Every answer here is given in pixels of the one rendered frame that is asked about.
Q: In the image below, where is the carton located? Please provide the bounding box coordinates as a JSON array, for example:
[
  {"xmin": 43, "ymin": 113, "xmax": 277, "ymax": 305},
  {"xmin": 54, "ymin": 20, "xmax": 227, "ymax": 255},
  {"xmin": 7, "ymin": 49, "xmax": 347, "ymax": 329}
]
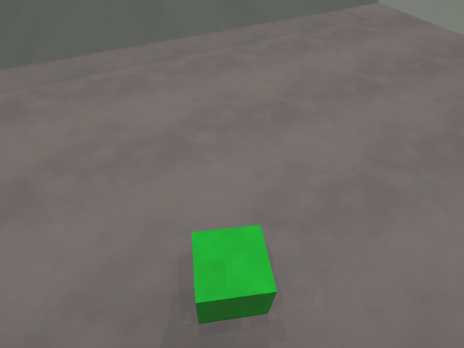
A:
[{"xmin": 191, "ymin": 225, "xmax": 277, "ymax": 324}]

